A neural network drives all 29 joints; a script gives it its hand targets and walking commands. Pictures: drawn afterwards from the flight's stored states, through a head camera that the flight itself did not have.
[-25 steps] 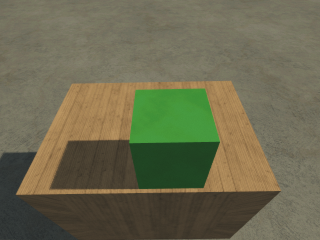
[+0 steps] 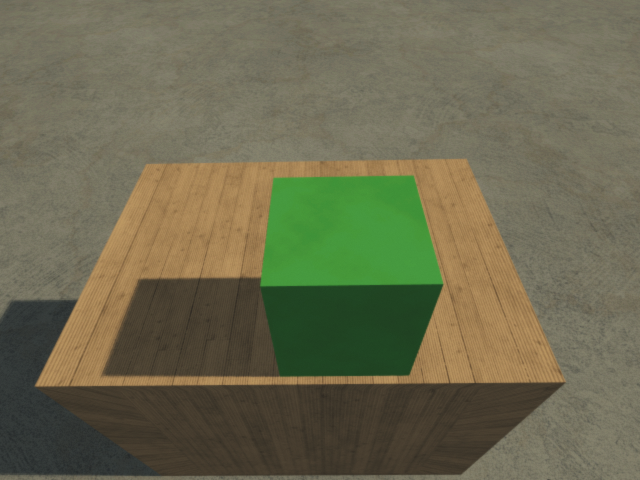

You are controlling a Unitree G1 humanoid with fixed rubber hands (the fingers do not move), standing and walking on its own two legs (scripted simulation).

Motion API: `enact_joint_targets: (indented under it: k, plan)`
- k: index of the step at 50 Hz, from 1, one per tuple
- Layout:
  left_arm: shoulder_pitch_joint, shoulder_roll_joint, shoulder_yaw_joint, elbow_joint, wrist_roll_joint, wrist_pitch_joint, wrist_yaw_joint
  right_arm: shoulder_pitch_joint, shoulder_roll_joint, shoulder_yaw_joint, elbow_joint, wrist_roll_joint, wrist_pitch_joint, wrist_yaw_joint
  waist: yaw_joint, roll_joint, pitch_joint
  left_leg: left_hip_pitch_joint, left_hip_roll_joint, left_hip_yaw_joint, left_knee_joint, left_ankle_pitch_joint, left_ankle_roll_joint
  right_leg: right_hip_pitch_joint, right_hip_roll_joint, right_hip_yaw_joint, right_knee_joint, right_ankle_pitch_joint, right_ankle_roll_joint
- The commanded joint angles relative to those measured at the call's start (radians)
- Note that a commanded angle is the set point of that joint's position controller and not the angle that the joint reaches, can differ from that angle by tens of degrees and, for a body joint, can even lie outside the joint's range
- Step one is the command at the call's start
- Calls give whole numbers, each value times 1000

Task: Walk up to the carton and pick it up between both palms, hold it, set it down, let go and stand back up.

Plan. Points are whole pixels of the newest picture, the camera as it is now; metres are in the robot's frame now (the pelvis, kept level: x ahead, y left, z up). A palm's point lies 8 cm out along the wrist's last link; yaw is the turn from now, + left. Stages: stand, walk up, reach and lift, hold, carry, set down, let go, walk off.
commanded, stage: stand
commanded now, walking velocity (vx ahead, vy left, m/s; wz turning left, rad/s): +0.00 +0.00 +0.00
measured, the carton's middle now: (343, 280) +0.40 -0.02 -0.01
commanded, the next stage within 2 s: none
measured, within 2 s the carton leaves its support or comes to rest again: neither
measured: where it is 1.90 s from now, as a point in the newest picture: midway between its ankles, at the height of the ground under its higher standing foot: outside the picture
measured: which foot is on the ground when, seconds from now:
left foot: down 0.00-1.00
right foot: down 0.00-1.00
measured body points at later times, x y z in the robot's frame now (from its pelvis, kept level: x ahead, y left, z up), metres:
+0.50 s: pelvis +0.01 +0.00 +0.00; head +0.01 +0.00 +0.45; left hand +0.09 +0.31 -0.12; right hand +0.10 -0.31 -0.12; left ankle +0.04 +0.11 -0.75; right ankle -0.02 -0.13 -0.75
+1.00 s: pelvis +0.02 +0.00 +0.00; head +0.02 -0.01 +0.45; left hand +0.10 +0.30 -0.12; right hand +0.11 -0.31 -0.13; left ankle +0.04 +0.11 -0.75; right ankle -0.02 -0.13 -0.75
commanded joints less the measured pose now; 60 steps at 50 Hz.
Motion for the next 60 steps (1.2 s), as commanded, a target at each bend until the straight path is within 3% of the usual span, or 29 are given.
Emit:
enact_joint_targets:
  k: [1,2,4,7,11,13,17,19,21,25,26,27,29,33,38,40,54,58,60]
  plan:
    - [-31,194,42,-49,-1,-16,7,-42,-191,-38,-44,-2,-16,-7,2,-10,-14,11,120,-121,-70,48,32,-50,-109,94,-76,36,-41]
    - [-35,191,43,-50,0,-16,9,-45,-192,-39,-44,2,-15,-7,-1,-25,-29,24,120,-123,-70,49,32,-51,-107,93,-76,41,-40]
    - [-35,190,41,-45,-2,-14,9,-49,-194,-39,-47,1,-15,-9,-5,3,-26,25,121,-118,-69,72,33,-46,-110,95,-78,60,-39]
    - [-38,195,44,-47,-3,-15,9,-58,-189,-37,-45,2,-17,-9,-2,-21,-32,33,122,-122,-66,80,32,-50,-111,95,-77,64,-37]
    - [-45,187,43,-46,-2,-13,10,-66,-191,-39,-42,-1,-15,-9,-5,2,-31,27,118,-115,-64,93,31,-38,-114,96,-82,77,-38]
    - [-48,195,45,-41,-3,-15,9,-55,-186,-37,-40,0,-15,-9,1,-21,-29,23,118,-116,-67,90,30,-31,-111,94,-80,86,-35]
    - [-47,195,43,-38,-5,-16,10,-56,-189,-35,-41,2,-14,-8,0,4,-31,35,121,-117,-68,102,29,-33,-113,94,-85,76,-37]
    - [-50,197,42,-38,-4,-14,11,-49,-189,-36,-36,2,-14,-8,-4,-24,-30,34,125,-118,-70,108,27,-33,-116,92,-85,74,-40]
    - [-49,193,42,-37,-3,-13,9,-51,-195,-37,-41,1,-16,-10,1,3,-42,32,122,-117,-70,116,28,-20,-116,90,-82,78,-38]
    - [-56,194,42,-36,-4,-12,8,-52,-186,-34,-42,4,-17,-11,-2,-14,-40,40,125,-120,-74,128,26,-17,-115,86,-79,88,-36]
    - [-53,188,42,-38,-6,-13,9,-63,-190,-37,-43,2,-17,-11,1,6,-49,42,123,-113,-63,127,29,-15,-119,93,-85,106,-35]
    - [-60,192,42,-33,-5,-12,8,-56,-188,-36,-45,1,-16,-12,-4,-15,-42,40,125,-115,-64,140,30,-15,-120,87,-84,104,-37]
    - [-57,188,41,-34,-6,-14,9,-57,-187,-35,-41,1,-16,-13,3,9,-36,33,119,-112,-68,129,27,-12,-120,94,-84,104,-38]
    - [-57,193,46,-33,-5,-10,9,-56,-189,-34,-39,1,-16,-14,4,-22,-44,47,124,-114,-68,147,25,-13,-119,88,-79,107,-34]
    - [-63,188,44,-35,-4,-9,10,-64,-188,-37,-42,2,-16,-13,-1,5,-43,41,125,-115,-70,135,27,-11,-122,87,-84,109,-38]
    - [-69,199,47,-35,-4,-9,10,-63,-185,-35,-43,1,-14,-11,-2,-25,-42,43,123,-114,-66,144,25,-14,-119,82,-84,112,-36]
    - [-67,189,47,-33,-8,-8,10,-62,-184,-36,-41,1,-15,-15,-3,-2,-42,49,125,-113,-68,164,25,-6,-123,86,-87,116,-37]
    - [-67,198,47,-30,-5,-10,10,-61,-180,-35,-37,1,-14,-14,-6,-23,-42,51,125,-114,-64,181,23,-4,-122,80,-81,138,-35]
    - [-66,192,46,-33,-3,-9,12,-68,-187,-38,-41,3,-15,-15,-2,-3,-55,56,123,-109,-59,186,24,6,-125,84,-77,160,-37]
